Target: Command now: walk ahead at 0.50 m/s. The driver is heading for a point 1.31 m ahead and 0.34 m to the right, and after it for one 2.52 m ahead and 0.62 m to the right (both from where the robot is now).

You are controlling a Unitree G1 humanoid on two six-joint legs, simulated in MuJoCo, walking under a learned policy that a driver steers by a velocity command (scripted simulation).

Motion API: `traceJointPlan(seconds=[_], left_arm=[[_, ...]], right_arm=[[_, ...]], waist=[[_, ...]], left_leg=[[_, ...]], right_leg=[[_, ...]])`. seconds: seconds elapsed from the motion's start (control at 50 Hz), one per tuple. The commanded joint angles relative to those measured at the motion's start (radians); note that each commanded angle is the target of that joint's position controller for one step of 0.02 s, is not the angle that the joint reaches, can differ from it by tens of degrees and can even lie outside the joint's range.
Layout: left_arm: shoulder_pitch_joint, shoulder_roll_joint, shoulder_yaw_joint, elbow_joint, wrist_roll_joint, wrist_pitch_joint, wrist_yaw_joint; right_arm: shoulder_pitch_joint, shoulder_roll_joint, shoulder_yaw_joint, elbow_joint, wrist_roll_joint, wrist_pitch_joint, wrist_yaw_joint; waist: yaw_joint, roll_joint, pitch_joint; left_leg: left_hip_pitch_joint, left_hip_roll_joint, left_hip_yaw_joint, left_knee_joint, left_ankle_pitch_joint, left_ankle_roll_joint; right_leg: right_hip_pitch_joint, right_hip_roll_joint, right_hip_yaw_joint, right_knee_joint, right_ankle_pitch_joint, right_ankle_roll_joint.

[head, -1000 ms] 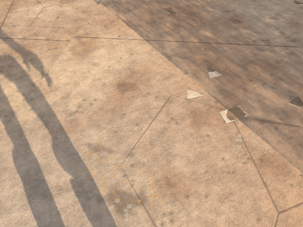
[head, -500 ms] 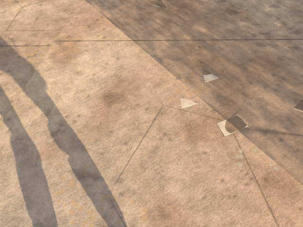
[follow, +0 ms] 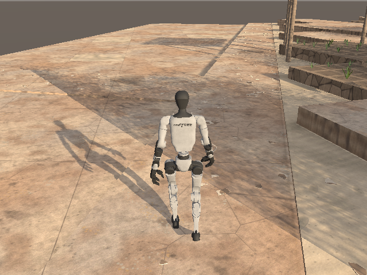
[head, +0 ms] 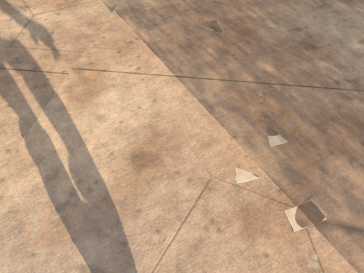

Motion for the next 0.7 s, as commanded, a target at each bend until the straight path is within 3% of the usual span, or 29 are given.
traceJointPlan(seconds=[0.02,0.04,0.06,0.08,0.12,0.16,0.24,0.3,0.36,0.42,0.44,0.46,0.48,0.5,0.52,0.54,0.56,0.58,0.6,0.62,0.7], left_arm=[[-0.034,0.116,0.027,-0.088,0.001,-0.022,-0.003],[-0.049,0.098,0.027,-0.085,0.006,-0.017,-0.006],[-0.037,0.086,0.025,-0.081,0.024,-0.003,-0.012],[-0.021,0.068,0.022,-0.072,0.031,0.011,-0.019],[-0.045,0.057,0.022,-0.081,0.034,0.027,-0.029],[-0.128,0.062,0.022,-0.110,0.034,0.035,-0.033],[-0.297,0.056,0.013,-0.166,0.024,0.031,-0.035],[-0.389,0.045,0.003,-0.195,0.018,0.027,-0.034],[-0.446,0.061,0.005,-0.221,0.018,0.022,-0.029],[-0.405,0.080,0.015,-0.221,0.020,0.010,-0.024],[-0.327,0.092,0.023,-0.197,0.021,0.004,-0.017],[-0.175,0.106,0.034,-0.144,0.026,-0.005,-0.010],[0.009,0.161,0.055,-0.091,0.045,-0.015,0.002],[0.119,0.280,0.086,-0.079,0.064,-0.015,0.007],[0.060,0.255,0.082,-0.081,0.024,0.000,-0.004],[-0.060,0.208,0.069,-0.097,0.008,0.003,-0.005],[-0.129,0.135,0.051,-0.109,0.008,-0.003,-0.010],[-0.157,0.100,0.041,-0.104,0.010,-0.010,-0.009],[-0.162,0.072,0.031,-0.090,0.006,-0.016,-0.006],[-0.146,0.063,0.027,-0.077,0.008,-0.024,-0.004],[-0.053,0.103,0.033,-0.036,0.004,-0.043,-0.002]], right_arm=[[0.227,-0.142,-0.046,0.041,0.023,0.006,-0.005],[0.197,-0.107,-0.036,0.045,0.022,-0.001,-0.005],[0.187,-0.080,-0.027,0.059,0.026,-0.007,-0.009],[0.198,-0.071,-0.024,0.069,0.024,-0.014,-0.010],[0.244,-0.091,-0.028,0.095,0.031,-0.030,-0.009],[0.276,-0.109,-0.031,0.112,0.031,-0.035,-0.009],[0.336,-0.099,-0.025,0.135,0.031,-0.029,-0.010],[0.391,-0.107,-0.024,0.157,0.028,-0.028,-0.013],[0.432,-0.112,-0.025,0.179,0.020,-0.022,-0.021],[0.408,-0.129,-0.031,0.187,0.013,-0.016,-0.032],[0.392,-0.138,-0.034,0.187,0.011,-0.014,-0.033],[0.374,-0.139,-0.034,0.185,0.015,-0.010,-0.031],[0.373,-0.117,-0.025,0.168,0.021,-0.010,-0.029],[0.474,-0.017,-0.005,0.138,0.062,-0.011,-0.016],[0.454,-0.090,-0.027,0.152,0.037,-0.011,-0.016],[0.368,-0.107,-0.037,0.129,0.029,-0.009,-0.015],[0.313,-0.091,-0.032,0.117,0.027,-0.014,-0.010],[0.297,-0.069,-0.032,0.117,0.023,-0.009,-0.007],[0.309,-0.056,-0.030,0.120,0.006,0.005,-0.003],[0.324,-0.039,-0.028,0.129,0.000,0.018,0.004],[0.217,-0.036,-0.027,0.088,-0.001,0.041,0.014]], waist=[[-0.090,0.054,-0.124],[-0.060,0.050,-0.073],[-0.030,0.066,-0.049],[-0.016,0.076,-0.054],[-0.005,0.068,-0.048],[-0.012,0.061,-0.017],[-0.049,0.059,0.020],[-0.080,0.068,0.025],[-0.093,0.074,0.037],[-0.055,0.078,0.021],[-0.019,0.082,-0.020],[0.048,0.056,-0.096],[0.110,0.008,-0.208],[0.085,-0.213,-0.350],[0.068,-0.158,-0.358],[0.018,-0.088,-0.191],[0.000,-0.028,-0.102],[-0.028,-0.030,-0.054],[-0.056,-0.052,-0.034],[-0.067,-0.059,-0.041],[-0.067,-0.044,-0.014]], left_leg=[[0.473,0.349,-0.497,-0.318,-0.072,0.177],[0.381,0.299,-0.406,-0.350,-0.017,0.140],[0.307,0.258,-0.336,-0.374,0.036,0.111],[0.277,0.241,-0.297,-0.388,0.078,0.105],[0.266,0.225,-0.249,-0.412,0.154,0.116],[0.274,0.215,-0.216,-0.446,0.154,0.122],[0.316,0.182,-0.158,-0.461,0.219,0.109],[0.373,0.186,-0.135,-0.451,0.277,0.103],[0.477,0.224,-0.141,-0.418,0.341,0.103],[0.539,0.248,-0.125,-0.317,0.551,0.082],[0.536,0.240,-0.111,-0.221,0.684,0.068],[0.502,0.205,-0.079,-0.044,0.730,0.050],[0.334,0.159,-0.050,0.201,0.531,0.031],[-0.022,-0.007,0.013,0.602,-0.014,-0.023],[-0.145,-0.051,-0.133,0.734,-0.371,-0.009],[-0.209,0.018,-0.158,0.756,-0.289,0.000],[-0.195,0.057,-0.153,0.702,-0.208,0.000],[-0.157,0.088,-0.146,0.640,-0.166,-0.003],[-0.107,0.106,-0.143,0.591,-0.143,-0.015],[-0.074,0.107,-0.133,0.576,-0.128,-0.025],[-0.167,0.129,-0.095,0.483,-0.031,-0.061]], right_leg=[[-0.501,-0.065,0.084,0.352,0.086,-0.029],[-0.463,-0.095,0.078,0.290,0.124,-0.027],[-0.413,-0.114,0.075,0.242,0.144,-0.015],[-0.377,-0.115,0.066,0.223,0.157,-0.003],[-0.394,-0.121,0.044,0.192,0.188,0.015],[-0.463,-0.141,0.026,0.128,0.257,0.035],[-0.516,-0.143,-0.012,-0.089,0.387,0.058],[-0.489,-0.116,-0.043,-0.228,0.441,0.050],[-0.500,-0.100,-0.045,-0.301,0.412,0.023],[-0.411,-0.063,-0.055,-0.363,0.306,-0.023],[-0.305,-0.031,-0.068,-0.385,0.272,-0.041],[-0.124,0.002,-0.088,-0.450,0.301,-0.064],[0.142,-0.099,0.023,-0.457,0.274,-0.106],[0.441,-0.407,0.502,-0.530,0.147,-0.230],[0.410,-0.438,0.712,-0.654,0.143,-0.253],[0.270,-0.402,0.537,-0.657,0.098,-0.222],[0.133,-0.360,0.421,-0.696,0.157,-0.194],[0.045,-0.309,0.326,-0.726,0.216,-0.156],[-0.022,-0.269,0.255,-0.747,0.282,-0.129],[-0.045,-0.251,0.212,-0.756,0.336,-0.123],[-0.025,-0.227,0.135,-0.797,0.454,-0.138]])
